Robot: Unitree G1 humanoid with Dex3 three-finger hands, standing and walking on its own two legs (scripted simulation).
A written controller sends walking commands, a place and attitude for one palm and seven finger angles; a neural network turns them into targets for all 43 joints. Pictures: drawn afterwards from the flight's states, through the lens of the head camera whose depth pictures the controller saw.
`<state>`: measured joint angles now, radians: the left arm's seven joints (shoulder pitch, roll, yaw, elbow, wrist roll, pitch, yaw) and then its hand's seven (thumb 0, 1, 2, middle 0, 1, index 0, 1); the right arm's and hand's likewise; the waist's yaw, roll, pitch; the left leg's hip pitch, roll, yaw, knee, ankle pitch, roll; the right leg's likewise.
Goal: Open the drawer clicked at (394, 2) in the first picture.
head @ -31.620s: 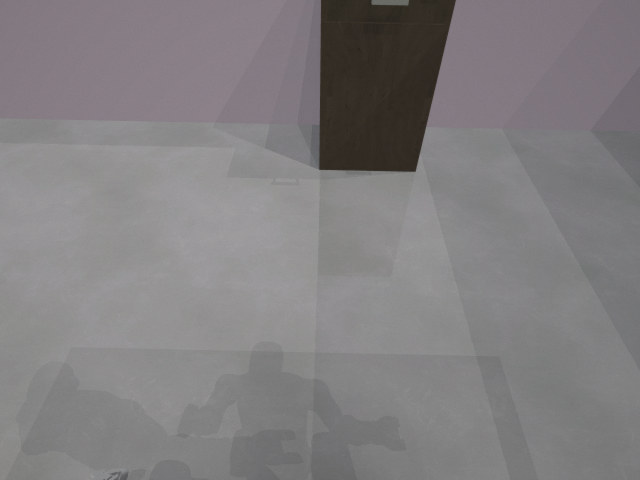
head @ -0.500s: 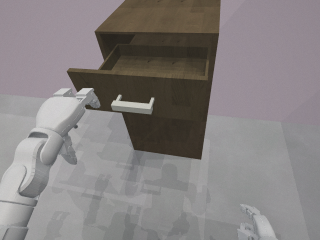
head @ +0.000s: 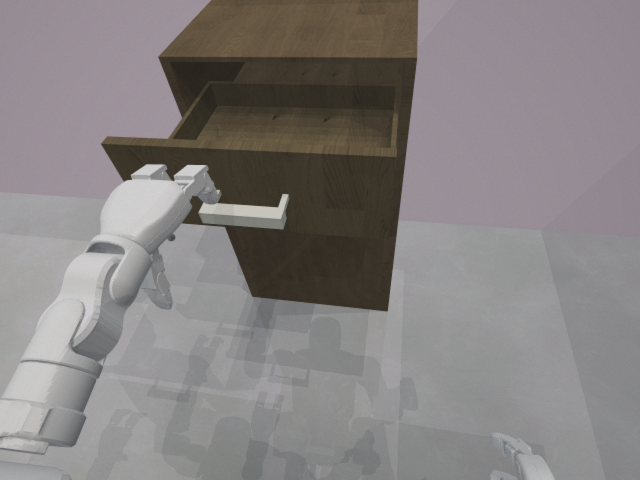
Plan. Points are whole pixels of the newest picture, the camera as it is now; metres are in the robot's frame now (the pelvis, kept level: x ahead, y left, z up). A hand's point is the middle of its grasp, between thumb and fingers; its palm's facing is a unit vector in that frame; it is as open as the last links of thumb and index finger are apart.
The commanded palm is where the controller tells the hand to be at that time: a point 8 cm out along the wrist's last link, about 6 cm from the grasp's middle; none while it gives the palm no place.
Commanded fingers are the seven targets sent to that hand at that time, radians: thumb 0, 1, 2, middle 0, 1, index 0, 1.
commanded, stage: move the hooked fingers above the handle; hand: left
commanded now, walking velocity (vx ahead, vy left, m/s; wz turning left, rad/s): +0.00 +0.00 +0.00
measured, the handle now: (246, 206) +0.50 +0.17 +0.04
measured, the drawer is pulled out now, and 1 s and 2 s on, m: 0.27 0.26 0.26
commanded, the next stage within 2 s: none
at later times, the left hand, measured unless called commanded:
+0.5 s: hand (207, 213) +0.42 +0.20 +0.11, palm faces +0.00 -0.04 -1.00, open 13.8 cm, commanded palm +0.40 +0.20 +0.17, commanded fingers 0.00 -0.50 0.30 -0.30 -1.20 -0.30 -1.20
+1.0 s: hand (231, 194) +0.47 +0.18 +0.10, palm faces -0.01 -0.03 -1.00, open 13.6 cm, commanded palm +0.45 +0.19 +0.16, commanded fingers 0.00 -0.50 0.30 -0.30 -1.20 -0.30 -1.20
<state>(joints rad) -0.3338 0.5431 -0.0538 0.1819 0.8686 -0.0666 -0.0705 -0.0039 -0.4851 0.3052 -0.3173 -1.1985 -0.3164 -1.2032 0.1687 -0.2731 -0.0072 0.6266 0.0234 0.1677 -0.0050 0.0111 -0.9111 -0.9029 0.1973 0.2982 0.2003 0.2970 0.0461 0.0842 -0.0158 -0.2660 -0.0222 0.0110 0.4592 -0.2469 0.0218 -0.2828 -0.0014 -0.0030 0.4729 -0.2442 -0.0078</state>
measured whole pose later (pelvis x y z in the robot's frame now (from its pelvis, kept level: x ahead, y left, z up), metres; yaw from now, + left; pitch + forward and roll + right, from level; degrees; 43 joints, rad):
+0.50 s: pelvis +0.02 +0.00 +0.00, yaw +0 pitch +6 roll +0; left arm -0.52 0.49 -0.13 0.41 0.92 -0.04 -0.02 0.00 -0.48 0.31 -0.32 -1.20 -0.32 -1.20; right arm 0.18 -0.26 -0.02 0.63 0.03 0.18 -0.02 0.01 -0.91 -0.90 0.20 0.30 0.20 0.30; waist 0.02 0.07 -0.05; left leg -0.33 -0.02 0.01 0.51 -0.29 0.02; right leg -0.35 0.00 0.00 0.53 -0.29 -0.01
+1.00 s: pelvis +0.02 -0.01 -0.01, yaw +0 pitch +10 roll +0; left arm -0.74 0.46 -0.15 0.71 0.97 -0.07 0.06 0.00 -0.48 0.31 -0.35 -1.23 -0.33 -1.24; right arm 0.26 -0.27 -0.04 0.67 0.03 0.20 -0.03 0.01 -0.91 -0.90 0.20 0.30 0.20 0.30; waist -0.01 0.06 -0.08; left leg -0.42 -0.01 0.00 0.57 -0.32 0.01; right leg -0.44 0.01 -0.01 0.59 -0.32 -0.02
